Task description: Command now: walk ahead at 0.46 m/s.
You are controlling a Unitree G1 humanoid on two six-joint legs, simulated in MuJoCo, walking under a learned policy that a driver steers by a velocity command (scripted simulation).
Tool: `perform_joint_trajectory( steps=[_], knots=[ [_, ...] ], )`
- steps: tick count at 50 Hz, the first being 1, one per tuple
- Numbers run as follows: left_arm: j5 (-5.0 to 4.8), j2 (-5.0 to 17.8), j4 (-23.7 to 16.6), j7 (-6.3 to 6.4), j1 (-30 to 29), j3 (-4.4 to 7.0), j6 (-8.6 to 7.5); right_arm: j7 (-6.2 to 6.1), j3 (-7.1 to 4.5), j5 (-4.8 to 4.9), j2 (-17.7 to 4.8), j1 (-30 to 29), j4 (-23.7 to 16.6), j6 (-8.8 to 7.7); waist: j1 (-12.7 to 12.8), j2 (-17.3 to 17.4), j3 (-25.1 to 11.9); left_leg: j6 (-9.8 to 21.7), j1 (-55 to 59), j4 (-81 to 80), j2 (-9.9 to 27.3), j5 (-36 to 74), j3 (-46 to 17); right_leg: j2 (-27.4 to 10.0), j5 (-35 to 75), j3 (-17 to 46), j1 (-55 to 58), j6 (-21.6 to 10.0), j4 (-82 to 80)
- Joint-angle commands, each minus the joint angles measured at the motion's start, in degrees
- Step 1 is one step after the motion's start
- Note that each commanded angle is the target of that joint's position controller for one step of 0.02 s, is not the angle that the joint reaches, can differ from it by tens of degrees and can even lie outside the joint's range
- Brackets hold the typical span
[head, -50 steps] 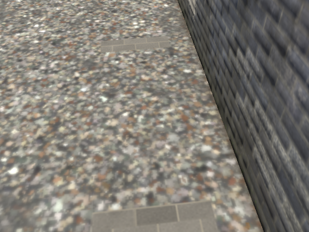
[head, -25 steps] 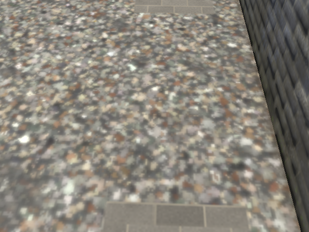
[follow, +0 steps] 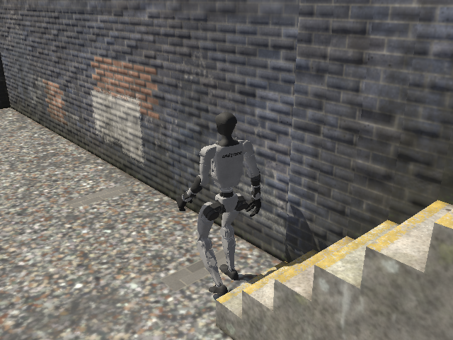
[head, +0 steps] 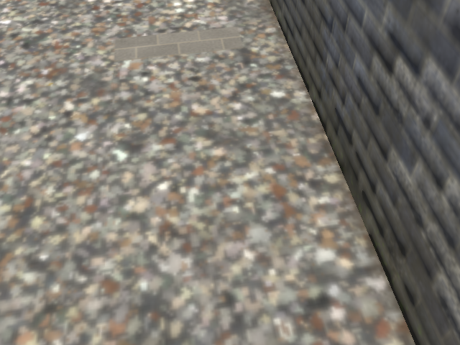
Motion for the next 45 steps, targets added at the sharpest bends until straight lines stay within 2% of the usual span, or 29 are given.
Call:
perform_joint_trajectory(
  steps=[1, 2, 4, 6, 8, 11, 13, 16, 18, 19, 20, 21, 22, 23, 24, 25, 27, 29, 30, 33, 34, 36, 37, 38, 39, 40, 42, 43, 45],
  knots=[
    [0.19, 6.1, 2.5, -0.91, 12.3, 1.35, 0.70, -1.38, -1.81, -0.75, -6.2, -4.4, -7.0, -0.58, 5.4, -7.0, -1.1, 1.8, -31.6, 14.7, 4.6, 6.4, -0.7, -17.2, 2.3, 26.2, 23.8, -12.7, -20.1],
    [0.54, 5.0, 2.0, -1.01, 8.2, 0.91, 0.49, -2.28, -2.10, -1.27, -5.6, -3.1, -7.4, 0.66, 2.4, -6.0, -1.3, 1.7, -25.6, 10.9, 6.6, 10.0, -1.1, -15.1, 5.2, 21.9, 16.4, -11.1, -21.7],
    [0.82, 4.2, 3.7, -1.03, 7.3, 0.41, 0.36, -2.48, -1.93, -0.80, -3.8, -0.3, -8.1, 2.17, -0.6, -6.0, -1.5, 1.2, -20.2, 7.5, 7.5, 13.3, -0.7, -12.9, 8.0, 17.2, 9.6, -10.7, -24.5],
    [0.48, 7.1, 5.1, -0.38, 10.0, 1.02, 0.17, -2.26, -1.36, -1.25, -3.4, -3.7, -10.7, 1.73, -0.5, -4.8, -0.6, 0.3, -22.8, 1.3, 8.3, 18.3, -0.7, -13.4, 9.1, 15.7, 10.6, -11.6, -27.9],
    [0.06, 7.5, 6.1, 0.47, 12.2, 1.02, 0.17, -2.04, -0.98, -2.20, -3.9, -7.8, -12.6, 1.62, 0.4, -3.3, -0.3, -0.8, -23.0, -8.1, 8.4, 24.1, -0.4, -12.6, 13.2, 12.3, 12.5, -10.7, -28.6],
    [-1.25, 7.0, 8.0, 1.28, 16.6, 0.33, -0.15, -1.01, 0.21, -1.63, -2.4, -15.7, -15.4, 1.61, 2.8, -2.7, 1.1, -2.3, -18.6, -23.2, 4.7, 31.0, 1.7, -10.7, 17.8, 7.8, 15.3, -8.4, -27.2],
    [-1.26, 8.4, 8.9, 1.08, 18.1, 0.36, -0.20, -0.37, 0.64, -1.23, -2.3, -17.0, -16.3, 1.54, 3.0, -4.4, 0.8, -2.3, -14.9, -28.7, 2.6, 30.7, 2.3, -10.9, 23.1, 6.3, 17.1, -7.5, -24.2],
    [-1.08, 8.0, 9.9, 0.78, 18.7, 0.01, 0.11, 0.57, 0.42, -1.75, -4.2, -17.0, -16.6, 1.67, 3.1, -7.3, -0.6, -0.6, -9.4, -32.5, 0.6, 27.0, 3.9, -12.2, 31.8, 6.3, 19.7, -5.7, -16.8],
    [-1.70, 8.3, 10.0, 0.94, 17.1, -0.17, -0.10, 0.55, -0.56, -2.09, -6.6, -10.0, -13.9, 1.09, -0.8, -6.1, -3.1, 1.5, 2.2, -40.0, -1.5, 30.9, 5.4, -9.4, 33.8, 5.5, 19.3, -2.2, -8.1],
    [-0.77, 8.3, 8.9, 1.19, 16.3, -0.19, -0.41, -0.30, -2.04, -3.24, -11.7, -3.6, -12.0, 0.72, -3.1, -1.8, -6.7, 4.1, 14.1, -37.7, 3.3, 54.2, 0.7, -5.8, 30.6, 3.3, 13.3, 0.4, 2.5],
    [0.07, 3.1, 9.2, 0.80, 23.4, -1.96, -1.28, -0.23, -2.57, -5.07, -15.7, 1.7, -11.9, 1.33, -2.3, 11.2, -18.3, 15.6, 36.1, -36.0, 19.5, 73.7, -16.8, 0.9, 0.2, 0.8, -3.9, 4.2, 25.6],
    [-0.73, 3.4, 11.4, 0.18, 29.1, -2.09, -1.80, 0.60, -1.53, -4.62, -12.7, 2.2, -12.1, 1.73, -2.2, 16.5, -26.5, 21.1, 37.7, -42.7, 24.6, 73.4, -29.9, 3.2, -24.2, 8.3, -6.7, 4.7, 36.1],
    [-1.73, 6.7, 11.9, 0.05, 28.1, -0.87, -0.77, 1.37, -1.08, -3.78, -10.5, -2.4, -12.8, 2.13, -0.9, 10.0, -21.6, 19.0, 31.8, -43.8, 22.4, 58.7, -25.2, 0.6, -22.3, 9.7, -9.7, 4.4, 42.0],
    [-1.46, 6.1, 9.9, 0.73, 21.9, -0.85, 0.53, 1.46, -0.41, -2.83, -8.6, -8.2, -13.8, 2.39, -0.3, 4.6, -14.6, 16.2, 23.5, -45.9, 20.0, 48.3, -19.8, -1.9, -17.6, 6.9, -11.8, 4.4, 41.8],
    [-0.73, 5.5, 8.5, 1.67, 17.4, -0.56, 1.90, 1.50, 0.47, -2.27, -6.2, -12.8, -14.1, 2.32, 1.1, 0.5, -8.4, 14.0, 13.9, -48.8, 17.0, 44.7, -14.7, -4.2, -13.3, 6.2, -9.6, 4.6, 36.9],
    [-0.52, 5.5, 7.4, 2.41, 15.5, -0.25, 2.94, 1.65, 0.65, -2.76, -5.7, -15.4, -13.4, 2.09, 3.1, 0.6, -5.7, 11.9, 7.7, -50.0, 14.3, 44.7, -10.9, -6.0, -10.5, 6.8, -5.0, 4.3, 29.7],
    [-0.04, 2.3, 7.6, 2.76, 17.2, -0.82, 3.67, 1.44, 0.84, -3.88, -4.7, -17.2, -12.2, 2.13, 5.1, 4.3, -5.2, 10.8, 2.5, -50.4, 10.5, 49.6, -4.6, -5.3, -8.7, 4.7, 3.9, 4.8, 16.9],
    [0.07, 1.7, 7.6, 2.96, 16.2, -1.07, 3.53, 0.62, 0.65, -4.30, -5.2, -16.1, -10.8, 2.35, 4.8, 6.0, -6.5, 11.8, 4.2, -49.6, 9.6, 51.5, -3.0, -4.2, -8.2, 3.7, 7.2, 5.7, 7.5],
    [-0.54, 2.5, 7.1, 3.03, 15.2, -0.78, 3.64, 0.31, 0.39, -3.84, -6.1, -14.7, -10.1, 2.89, 4.4, 5.7, -7.6, 11.8, 5.5, -49.4, 9.8, 48.7, -3.0, -4.0, -5.4, 3.6, 8.6, 6.0, 4.5],
    [-0.48, 3.5, 7.5, 2.78, 14.0, -0.47, 4.69, -0.16, 0.32, -2.95, -6.4, -16.6, -9.9, 4.39, 5.0, 5.0, -5.8, 10.2, 1.2, -52.1, 9.3, 22.3, -4.6, -3.7, 3.3, 2.5, 15.1, 5.5, -4.8],
    [0.53, 3.6, 7.5, 2.69, 13.3, -0.37, 5.03, -0.11, 0.86, -2.66, -5.1, -16.8, -10.1, 4.62, 5.0, 4.4, -3.9, 8.4, -1.5, -52.9, 7.8, 12.4, -4.6, -3.3, 5.8, 1.9, 17.6, 5.0, -7.7],
    [1.95, 5.2, 6.6, 2.81, 12.5, -0.35, 4.92, -0.23, 1.39, -2.90, -3.3, -15.2, -9.1, 4.60, 4.5, 3.6, 0.7, 4.1, -4.0, -53.0, 5.2, 0.8, -5.5, -6.7, 5.9, 5.0, 18.3, 3.5, -12.4],
    [1.49, 7.8, 6.5, 3.01, 12.5, 0.05, 4.60, -0.38, 1.15, -3.04, -3.4, -13.1, -8.7, 4.52, 2.4, -0.3, 2.8, 2.7, -3.8, -50.7, 2.5, 1.9, -4.0, -8.2, 6.0, 5.6, 16.6, 2.5, -12.5],
    [0.71, 8.7, 7.5, 3.07, 11.1, 0.71, 4.46, -0.92, 1.00, -2.49, -3.2, -11.6, -8.4, 4.80, 0.9, -8.0, 4.3, 1.9, 1.1, -49.4, 0.1, 7.0, -0.5, -6.9, -4.3, 5.7, 9.5, 1.4, -15.2],
    [0.10, 7.0, 7.4, 2.99, 9.9, 0.47, 3.86, -1.44, 0.34, -2.63, -5.4, -12.6, -7.6, 5.02, 1.9, -8.0, 4.9, 1.1, 5.5, -46.9, 0.2, 10.3, 0.2, -6.5, -7.6, 6.0, 6.0, 1.4, -17.9],
    [0.30, 5.6, 7.7, 2.91, 9.2, 0.05, 3.28, -1.68, 0.20, -2.62, -5.3, -12.9, -7.6, 5.28, 1.4, -8.0, 3.9, 1.2, 8.0, -45.7, 0.3, 13.0, 0.5, -6.7, -7.2, 6.1, 5.4, 2.1, -19.0],
    [0.17, 5.2, 8.1, 2.43, 8.5, -0.01, 2.27, -1.73, 0.11, -3.07, -4.7, -12.0, -6.4, 5.96, 1.1, -6.3, 2.7, 1.7, 9.5, -44.9, 0.6, 17.0, 0.5, -6.1, -2.8, 5.6, 7.5, 3.0, -18.2],
    [-0.02, 5.8, 8.5, 2.32, 8.5, 0.13, 2.19, -1.61, 0.20, -3.01, -4.1, -11.4, -6.1, 5.89, 0.9, -5.2, 1.5, 2.2, 10.2, -44.9, 0.9, 19.7, 0.5, -6.0, -0.3, 5.7, 9.0, 3.3, -17.6],
    [-0.32, 4.9, 9.2, 2.10, 9.8, -0.11, 2.34, -1.13, 0.15, -2.51, -3.6, -11.1, -5.1, 5.70, 1.8, -3.0, -0.2, 2.3, 11.0, -44.3, 0.9, 22.8, 0.7, -5.5, 3.3, 4.8, 12.1, 3.5, -16.0]
  ],
)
